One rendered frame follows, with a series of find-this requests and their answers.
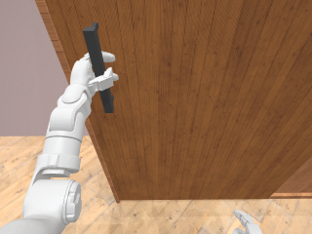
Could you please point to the wardrobe door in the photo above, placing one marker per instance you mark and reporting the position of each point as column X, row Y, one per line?
column 213, row 99
column 300, row 181

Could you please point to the robot right hand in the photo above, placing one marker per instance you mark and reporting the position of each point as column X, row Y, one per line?
column 248, row 222

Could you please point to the left robot forearm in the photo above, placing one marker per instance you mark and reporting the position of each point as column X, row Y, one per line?
column 60, row 155

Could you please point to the robot left hand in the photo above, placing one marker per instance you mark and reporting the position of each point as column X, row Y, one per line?
column 83, row 74

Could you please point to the handle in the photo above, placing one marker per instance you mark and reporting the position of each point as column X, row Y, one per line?
column 94, row 50

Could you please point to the left robot upper arm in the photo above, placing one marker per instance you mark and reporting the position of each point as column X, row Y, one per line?
column 51, row 204

